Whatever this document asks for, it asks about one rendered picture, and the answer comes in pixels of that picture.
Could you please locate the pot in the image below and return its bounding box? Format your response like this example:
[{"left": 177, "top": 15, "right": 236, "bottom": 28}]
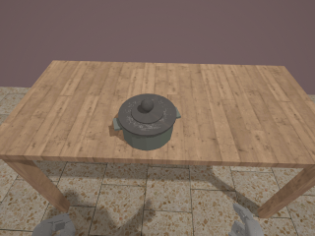
[{"left": 112, "top": 106, "right": 181, "bottom": 150}]

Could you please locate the table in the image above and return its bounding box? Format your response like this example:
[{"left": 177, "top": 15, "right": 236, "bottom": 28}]
[{"left": 0, "top": 60, "right": 315, "bottom": 219}]

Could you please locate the lid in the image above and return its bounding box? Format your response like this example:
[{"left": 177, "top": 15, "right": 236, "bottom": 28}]
[{"left": 118, "top": 93, "right": 177, "bottom": 137}]

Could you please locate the robot left hand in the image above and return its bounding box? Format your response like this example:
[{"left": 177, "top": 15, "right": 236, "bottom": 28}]
[{"left": 31, "top": 212, "right": 76, "bottom": 236}]

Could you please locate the robot right hand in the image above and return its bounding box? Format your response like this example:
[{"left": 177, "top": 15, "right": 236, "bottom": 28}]
[{"left": 228, "top": 203, "right": 265, "bottom": 236}]

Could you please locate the knob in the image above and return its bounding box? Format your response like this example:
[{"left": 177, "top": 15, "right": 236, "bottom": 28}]
[{"left": 141, "top": 98, "right": 154, "bottom": 112}]

